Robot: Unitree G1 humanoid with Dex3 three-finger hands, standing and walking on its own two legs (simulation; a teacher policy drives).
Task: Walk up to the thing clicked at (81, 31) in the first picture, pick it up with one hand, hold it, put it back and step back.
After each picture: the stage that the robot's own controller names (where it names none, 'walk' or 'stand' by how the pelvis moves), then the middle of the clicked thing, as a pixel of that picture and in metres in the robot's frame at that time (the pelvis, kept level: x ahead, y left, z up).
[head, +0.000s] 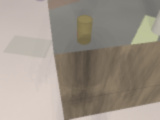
stand; (84, 30) +0.61 +0.02 +0.06
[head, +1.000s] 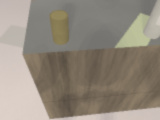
walk; (60, 28) +0.54 +0.12 +0.09
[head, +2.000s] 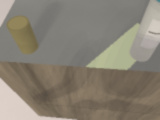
stand; (24, 36) +0.46 +0.23 +0.09
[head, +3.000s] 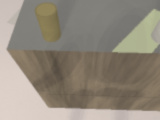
walk; (49, 23) +0.50 +0.13 +0.09
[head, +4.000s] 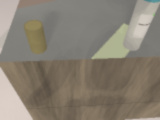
stand; (36, 37) +0.51 +0.20 +0.07
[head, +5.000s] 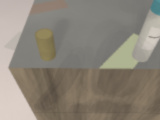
stand; (46, 45) +0.50 +0.17 +0.06
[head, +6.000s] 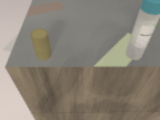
stand; (41, 45) +0.51 +0.19 +0.05
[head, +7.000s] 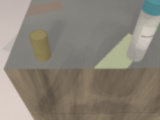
stand; (41, 46) +0.50 +0.19 +0.05
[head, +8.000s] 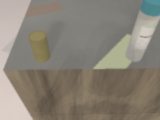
stand; (40, 47) +0.50 +0.19 +0.05
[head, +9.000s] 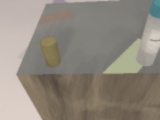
rise first; (51, 52) +0.48 +0.19 +0.06
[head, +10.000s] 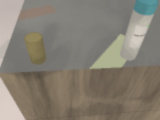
go down; (36, 48) +0.50 +0.18 +0.06
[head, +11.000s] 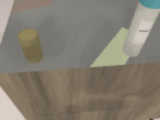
go down; (31, 46) +0.48 +0.18 +0.07
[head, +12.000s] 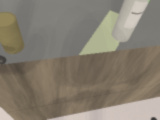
close in; (9, 34) +0.48 +0.20 +0.10
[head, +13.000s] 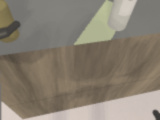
close; (2, 22) +0.52 +0.20 +0.12
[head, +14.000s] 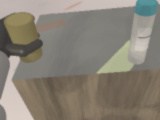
lift; (25, 38) +0.33 +0.16 +0.28
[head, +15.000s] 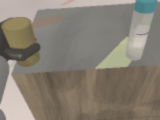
lift; (23, 43) +0.33 +0.17 +0.26
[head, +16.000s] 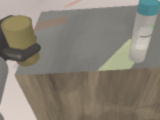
hold; (22, 42) +0.32 +0.17 +0.27
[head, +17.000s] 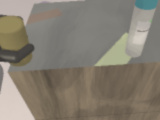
hold; (14, 42) +0.33 +0.19 +0.25
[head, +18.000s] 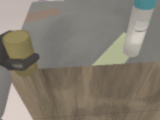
crouch; (22, 54) +0.34 +0.18 +0.20
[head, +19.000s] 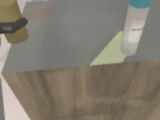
crouch; (11, 21) +0.43 +0.21 +0.25
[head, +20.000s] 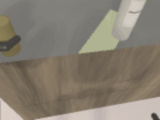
lower; (5, 37) +0.48 +0.22 +0.09
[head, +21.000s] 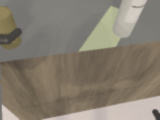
lower; (5, 29) +0.49 +0.21 +0.11
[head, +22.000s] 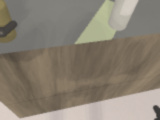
lower; (0, 22) +0.51 +0.21 +0.12
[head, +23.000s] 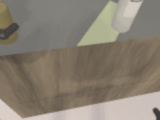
lower; (1, 24) +0.50 +0.21 +0.11
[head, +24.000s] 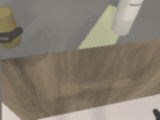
loosen; (6, 28) +0.50 +0.20 +0.11
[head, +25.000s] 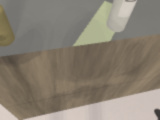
withdraw; out of the picture +0.50 +0.21 +0.11
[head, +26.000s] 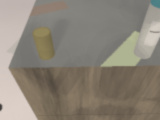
sink last; (44, 44) +0.49 +0.19 +0.08
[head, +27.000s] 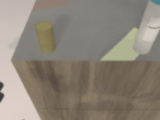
stand; (46, 37) +0.52 +0.19 +0.08
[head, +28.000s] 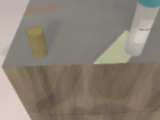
stand; (37, 43) +0.51 +0.20 +0.09
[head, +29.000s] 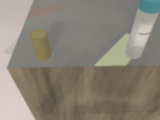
stand; (41, 45) +0.52 +0.20 +0.06
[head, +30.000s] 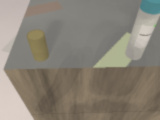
stand; (38, 46) +0.50 +0.20 +0.05
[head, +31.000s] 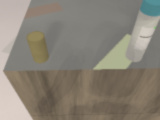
stand; (38, 47) +0.50 +0.20 +0.05
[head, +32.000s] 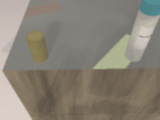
stand; (37, 47) +0.50 +0.20 +0.05
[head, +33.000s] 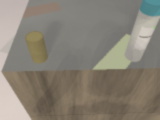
walk; (37, 47) +0.49 +0.20 +0.05
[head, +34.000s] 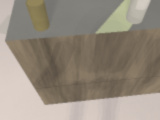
walk; (38, 14) +0.59 +0.20 +0.08
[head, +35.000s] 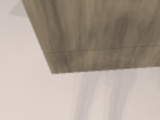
walk; out of the picture +0.86 +0.20 +0.08
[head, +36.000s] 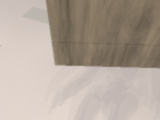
stand; out of the picture +1.15 +0.14 +0.07
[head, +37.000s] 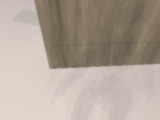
stand; out of the picture +1.10 +0.20 +0.06
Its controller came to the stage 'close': yes
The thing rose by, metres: 0.22
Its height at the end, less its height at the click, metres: +0.00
